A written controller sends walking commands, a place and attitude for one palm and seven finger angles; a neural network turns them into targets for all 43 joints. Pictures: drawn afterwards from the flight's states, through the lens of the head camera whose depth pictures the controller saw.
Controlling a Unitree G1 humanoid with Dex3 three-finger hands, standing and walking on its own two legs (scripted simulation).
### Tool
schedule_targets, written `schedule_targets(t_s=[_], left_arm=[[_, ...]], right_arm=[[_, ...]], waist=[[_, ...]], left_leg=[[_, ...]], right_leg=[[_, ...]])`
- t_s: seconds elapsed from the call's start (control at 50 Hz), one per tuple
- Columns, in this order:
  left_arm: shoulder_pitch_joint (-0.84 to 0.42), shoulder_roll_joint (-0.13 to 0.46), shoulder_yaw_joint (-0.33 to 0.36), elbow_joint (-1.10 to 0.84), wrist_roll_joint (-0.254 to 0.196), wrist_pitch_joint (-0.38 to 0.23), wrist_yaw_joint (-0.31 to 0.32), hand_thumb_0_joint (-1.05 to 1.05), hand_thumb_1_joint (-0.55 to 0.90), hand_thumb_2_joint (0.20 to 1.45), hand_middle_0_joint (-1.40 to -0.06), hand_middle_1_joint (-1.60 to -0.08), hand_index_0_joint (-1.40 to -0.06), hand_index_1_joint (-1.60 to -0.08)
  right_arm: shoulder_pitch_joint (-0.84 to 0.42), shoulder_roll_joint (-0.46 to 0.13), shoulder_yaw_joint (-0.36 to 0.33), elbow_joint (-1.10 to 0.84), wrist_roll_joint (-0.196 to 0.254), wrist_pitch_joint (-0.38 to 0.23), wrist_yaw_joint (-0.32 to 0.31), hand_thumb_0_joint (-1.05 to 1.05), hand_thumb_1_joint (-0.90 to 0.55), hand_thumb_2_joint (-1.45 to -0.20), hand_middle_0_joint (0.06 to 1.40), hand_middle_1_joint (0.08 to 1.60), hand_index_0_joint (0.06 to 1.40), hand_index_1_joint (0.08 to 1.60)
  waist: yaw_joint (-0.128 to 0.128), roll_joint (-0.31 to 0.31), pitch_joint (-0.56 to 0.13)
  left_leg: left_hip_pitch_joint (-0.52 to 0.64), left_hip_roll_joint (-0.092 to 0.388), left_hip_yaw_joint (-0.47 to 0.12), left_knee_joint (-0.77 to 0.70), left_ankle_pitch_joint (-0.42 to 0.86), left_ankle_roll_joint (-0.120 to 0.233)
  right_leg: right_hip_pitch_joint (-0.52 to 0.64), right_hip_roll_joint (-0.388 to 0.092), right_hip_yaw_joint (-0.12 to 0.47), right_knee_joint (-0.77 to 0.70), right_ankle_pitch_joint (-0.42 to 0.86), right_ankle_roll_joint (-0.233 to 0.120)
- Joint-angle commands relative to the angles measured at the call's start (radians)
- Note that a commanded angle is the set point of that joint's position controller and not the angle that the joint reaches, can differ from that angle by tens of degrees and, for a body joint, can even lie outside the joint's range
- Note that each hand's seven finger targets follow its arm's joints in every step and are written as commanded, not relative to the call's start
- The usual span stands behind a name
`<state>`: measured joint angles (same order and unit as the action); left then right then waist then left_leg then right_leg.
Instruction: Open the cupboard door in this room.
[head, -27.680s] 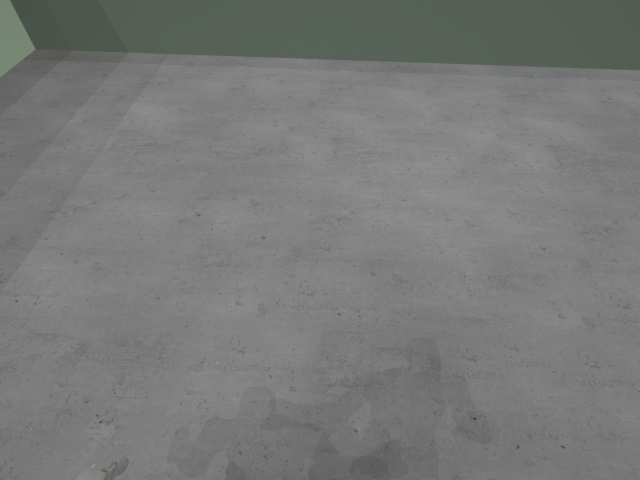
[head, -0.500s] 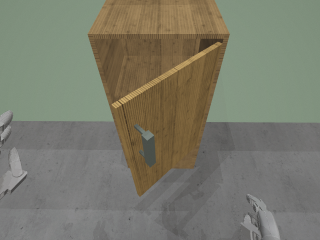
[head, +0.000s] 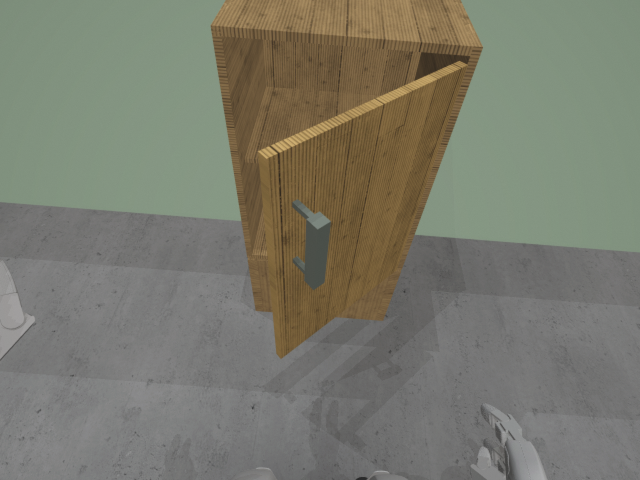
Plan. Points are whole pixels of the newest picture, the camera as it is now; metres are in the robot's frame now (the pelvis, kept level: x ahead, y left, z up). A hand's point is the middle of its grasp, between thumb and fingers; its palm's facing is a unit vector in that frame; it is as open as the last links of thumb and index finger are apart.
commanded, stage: step back with the hand held close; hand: left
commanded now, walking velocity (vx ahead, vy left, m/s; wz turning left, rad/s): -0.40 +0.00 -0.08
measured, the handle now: (307, 245) +0.44 +0.05 +0.01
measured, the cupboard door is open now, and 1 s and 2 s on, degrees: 44 44 44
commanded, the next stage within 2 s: stop stepping back and stand still in 0.60 s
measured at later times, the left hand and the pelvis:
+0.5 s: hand (1, 386) +0.16 +0.25 +0.18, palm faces +0.42 -0.79 -0.45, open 7.4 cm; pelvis -0.06 -0.01 +0.01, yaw -5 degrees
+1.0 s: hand out of the picture +0.03 +0.24 +0.18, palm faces +0.32 -0.81 -0.49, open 7.4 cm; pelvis -0.18 -0.01 +0.02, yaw -7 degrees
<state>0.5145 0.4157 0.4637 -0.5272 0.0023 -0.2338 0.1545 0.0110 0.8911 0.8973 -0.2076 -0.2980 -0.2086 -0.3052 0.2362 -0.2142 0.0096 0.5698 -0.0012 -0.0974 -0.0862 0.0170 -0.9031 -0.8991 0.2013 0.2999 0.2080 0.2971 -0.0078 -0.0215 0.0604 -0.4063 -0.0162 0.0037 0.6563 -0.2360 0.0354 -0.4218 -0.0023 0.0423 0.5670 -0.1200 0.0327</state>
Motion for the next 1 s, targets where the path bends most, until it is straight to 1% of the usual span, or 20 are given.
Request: schedule_targets(t_s=[0.0, 0.06, 0.12, 0.18, 0.22, 0.28, 0.36, 0.4, 0.46, 0.52, 0.54, 0.58, 0.6, 0.64, 0.72, 0.8, 0.84, 0.88, 0.94, 0.98], left_arm=[[-0.028, 0.174, 0.151, -0.171, 0.01, -0.072, 0.012, 0.0, 0.9, 0.9, -0.2, -0.3, -0.2, -0.3], [-0.06, 0.167, 0.115, -0.191, -0.009, -0.062, 0.006, 0.0, 0.9, 0.9, -0.2, -0.3, -0.2, -0.3], [-0.059, 0.188, 0.109, -0.208, -0.026, -0.059, 0.02, 0.0, 0.9, 0.9, -0.2, -0.3, -0.2, -0.3], [-0.022, 0.192, 0.129, -0.247, -0.03, -0.071, 0.025, 0.0, 0.9, 0.9, -0.2, -0.3, -0.2, -0.3], [0.006, 0.19, 0.18, -0.285, -0.01, -0.084, 0.028, 0.0, 0.9, 0.9, -0.2, -0.3, -0.2, -0.3], [0.051, 0.185, 0.18, -0.258, -0.032, -0.082, 0.021, 0.0, 0.9, 0.9, -0.2, -0.3, -0.2, -0.3], [0.023, 0.126, 0.071, -0.211, -0.052, -0.055, 0.018, 0.0, 0.9, 0.9, -0.2, -0.3, -0.2, -0.3], [-0.052, 0.124, 0.04, -0.216, -0.045, -0.059, 0.005, 0.0, 0.9, 0.9, -0.2, -0.3, -0.2, -0.3], [-0.139, 0.242, 0.091, -0.19, -0.044, -0.075, 0.003, 0.0, 0.9, 0.9, -0.2, -0.3, -0.2, -0.3], [-0.053, 0.274, 0.128, -0.178, -0.025, -0.033, 0.0, 0.0, 0.9, 0.9, -0.2, -0.3, -0.2, -0.3], [-0.009, 0.258, 0.129, -0.189, -0.033, -0.014, -0.008, 0.0, 0.9, 0.9, -0.2, -0.3, -0.2, -0.3], [0.034, 0.246, 0.13, -0.231, -0.047, -0.009, -0.018, 0.0, 0.9, 0.9, -0.2, -0.3, -0.2, -0.3], [0.043, 0.258, 0.135, -0.266, -0.054, -0.01, -0.022, 0.0, 0.9, 0.9, -0.2, -0.3, -0.2, -0.3], [0.104, 0.238, 0.129, -0.253, -0.08, -0.028, -0.036, 0.0, 0.9, 0.9, -0.2, -0.3, -0.2, -0.3], [0.183, 0.198, 0.119, -0.283, -0.068, -0.005, -0.007, 0.0, 0.9, 0.9, -0.2, -0.3, -0.2, -0.3], [0.185, 0.224, 0.151, -0.263, -0.078, 0.033, 0.019, 0.0, 0.9, 0.9, -0.2, -0.3, -0.2, -0.3], [0.159, 0.197, 0.122, -0.225, -0.07, 0.037, 0.032, 0.0, 0.9, 0.9, -0.2, -0.3, -0.2, -0.3], [0.132, 0.203, 0.106, -0.199, -0.058, 0.035, 0.03, 0.0, 0.9, 0.9, -0.2, -0.3, -0.2, -0.3], [-0.022, 0.26, 0.115, -0.241, -0.052, 0.01, 0.025, 0.0, 0.9, 0.9, -0.2, -0.3, -0.2, -0.3], [-0.083, 0.166, 0.037, -0.127, -0.037, 0.019, 0.016, 0.0, 0.9, 0.9, -0.2, -0.3, -0.2, -0.3]], right_arm=[[-0.126, -0.151, -0.076, -0.159, -0.003, -0.067, -0.007, 0.0, -0.9, -0.9, 0.2, 0.3, 0.2, 0.3], [-0.108, -0.137, -0.075, -0.143, -0.001, -0.057, 0.007, 0.0, -0.9, -0.9, 0.2, 0.3, 0.2, 0.3], [-0.104, -0.118, -0.07, -0.111, 0.0, -0.037, 0.012, 0.0, -0.9, -0.9, 0.2, 0.3, 0.2, 0.3], [-0.117, -0.139, -0.075, -0.129, 0.003, -0.03, 0.002, 0.0, -0.9, -0.9, 0.2, 0.3, 0.2, 0.3], [-0.157, -0.148, -0.084, -0.147, -0.009, -0.051, -0.01, 0.0, -0.9, -0.9, 0.2, 0.3, 0.2, 0.3], [-0.131, -0.129, -0.11, -0.11, -0.008, -0.099, 0.009, 0.0, -0.9, -0.9, 0.2, 0.3, 0.2, 0.3], [-0.126, -0.112, -0.074, -0.058, -0.026, -0.116, 0.024, 0.0, -0.9, -0.9, 0.2, 0.3, 0.2, 0.3], [-0.127, -0.12, -0.072, -0.034, -0.035, -0.11, 0.025, 0.0, -0.9, -0.9, 0.2, 0.3, 0.2, 0.3], [-0.151, -0.098, -0.055, -0.04, -0.03, -0.088, 0.014, 0.0, -0.9, -0.9, 0.2, 0.3, 0.2, 0.3], [-0.201, -0.084, -0.051, -0.105, 0.008, -0.064, 0.001, 0.0, -0.9, -0.9, 0.2, 0.3, 0.2, 0.3], [-0.212, -0.07, -0.033, -0.117, 0.01, -0.052, -0.003, 0.0, -0.9, -0.9, 0.2, 0.3, 0.2, 0.3], [-0.21, -0.08, -0.012, -0.118, 0.005, -0.027, -0.018, 0.0, -0.9, -0.9, 0.2, 0.3, 0.2, 0.3], [-0.212, -0.108, -0.027, -0.123, 0.01, -0.021, -0.019, 0.0, -0.9, -0.9, 0.2, 0.3, 0.2, 0.3], [-0.152, -0.124, -0.063, -0.122, 0.005, -0.052, 0.014, 0.0, -0.9, -0.9, 0.2, 0.3, 0.2, 0.3], [-0.1, -0.115, -0.067, -0.098, -0.006, -0.095, 0.036, 0.0, -0.9, -0.9, 0.2, 0.3, 0.2, 0.3], [-0.12, -0.124, -0.056, -0.119, -0.007, -0.091, 0.011, 0.0, -0.9, -0.9, 0.2, 0.3, 0.2, 0.3], [-0.132, -0.128, -0.05, -0.12, -0.013, -0.088, -0.004, 0.0, -0.9, -0.9, 0.2, 0.3, 0.2, 0.3], [-0.132, -0.126, -0.054, -0.114, -0.018, -0.077, -0.009, 0.0, -0.9, -0.9, 0.2, 0.3, 0.2, 0.3], [-0.115, -0.12, -0.055, -0.07, -0.031, -0.064, -0.004, 0.0, -0.9, -0.9, 0.2, 0.3, 0.2, 0.3], [-0.071, -0.117, -0.057, -0.042, -0.013, -0.072, -0.006, 0.0, -0.9, -0.9, 0.2, 0.3, 0.2, 0.3]], waist=[[0.013, 0.088, -0.095], [0.0, -0.069, -0.094], [-0.01, -0.104, -0.144], [-0.014, 0.058, -0.141], [0.013, 0.348, -0.186], [0.017, 0.213, -0.223], [0.007, 0.211, -0.171], [0.007, 0.238, -0.165], [0.004, -0.068, -0.204], [0.029, -0.286, -0.256], [0.031, -0.216, -0.25], [0.018, 0.014, -0.219], [0.022, 0.159, -0.247], [0.036, 0.247, -0.366], [0.016, 0.21, -0.335], [0.002, 0.209, -0.185], [0.0, 0.27, -0.139], [-0.008, 0.201, -0.118], [-0.007, -0.163, -0.101], [-0.028, -0.151, -0.071]], left_leg=[[-0.432, 0.111, -0.104, -0.259, -0.496, 0.071], [-0.204, 0.029, -0.041, -0.077, -0.37, 0.014], [0.052, -0.006, -0.006, 0.012, -0.234, -0.02], [-0.062, 0.079, -0.123, -0.205, -0.351, 0.021], [-0.407, 0.32, -0.374, -0.521, -0.518, 0.128], [-0.157, 0.343, -0.278, -0.431, -0.256, 0.145], [0.094, 0.303, -0.205, -0.386, 0.015, 0.098], [0.183, 0.27, -0.147, -0.305, 0.182, 0.053], [0.238, 0.103, 0.03, -0.024, 0.087, -0.057], [-0.019, -0.006, 0.036, 0.134, -0.137, -0.049], [-0.044, -0.007, 0.037, 0.064, -0.119, -0.05], [0.058, -0.005, 0.045, -0.189, 0.197, -0.054], [0.215, 0.063, -0.015, -0.271, 0.672, -0.034], [0.453, 0.294, -0.192, -0.341, 1.026, 0.058], [0.446, 0.291, -0.137, -0.318, 0.77, 0.093], [0.081, 0.235, -0.143, -0.563, -0.222, 0.063], [-0.04, 0.192, -0.113, -0.612, -0.407, 0.02], [-0.056, 0.105, -0.047, -0.485, -0.381, -0.032], [0.142, 0.013, -0.023, 0.209, -0.081, -0.062], [0.049, 0.037, -0.023, 0.315, -0.106, -0.057]], right_leg=[[0.41, 0.0, 0.114, 0.058, -0.035, -0.029], [0.144, -0.096, 0.22, -0.141, -0.161, -0.076], [-0.06, -0.148, 0.182, -0.254, -0.27, -0.091], [0.018, -0.047, 0.08, -0.095, -0.281, -0.04], [0.371, 0.106, -0.041, 0.397, -0.136, 0.009], [0.189, 0.108, 0.015, 0.575, -0.363, -0.008], [0.101, 0.06, -0.034, 0.136, -0.404, -0.03], [0.124, 0.031, -0.03, -0.154, -0.243, -0.043], [0.072, -0.207, 0.185, -0.298, 0.306, -0.109], [0.332, -0.223, 0.108, -0.144, 0.971, -0.061], [0.377, -0.213, 0.088, -0.106, 0.981, -0.091], [0.348, -0.109, 0.029, -0.043, 0.842, -0.067], [0.259, -0.027, -0.032, 0.018, 0.592, -0.018], [0.097, 0.078, 0.002, 0.248, -0.38, -0.022], [0.032, 0.047, -0.01, 0.289, -0.332, -0.015], [0.223, 0.053, -0.09, 0.152, -0.33, -0.02], [0.366, 0.08, -0.154, 0.008, -0.357, -0.037], [0.412, 0.055, -0.14, -0.202, -0.325, -0.059], [-0.08, -0.331, 0.296, -0.499, -0.548, -0.211], [-0.082, -0.284, 0.22, -0.438, -0.584, -0.174]])
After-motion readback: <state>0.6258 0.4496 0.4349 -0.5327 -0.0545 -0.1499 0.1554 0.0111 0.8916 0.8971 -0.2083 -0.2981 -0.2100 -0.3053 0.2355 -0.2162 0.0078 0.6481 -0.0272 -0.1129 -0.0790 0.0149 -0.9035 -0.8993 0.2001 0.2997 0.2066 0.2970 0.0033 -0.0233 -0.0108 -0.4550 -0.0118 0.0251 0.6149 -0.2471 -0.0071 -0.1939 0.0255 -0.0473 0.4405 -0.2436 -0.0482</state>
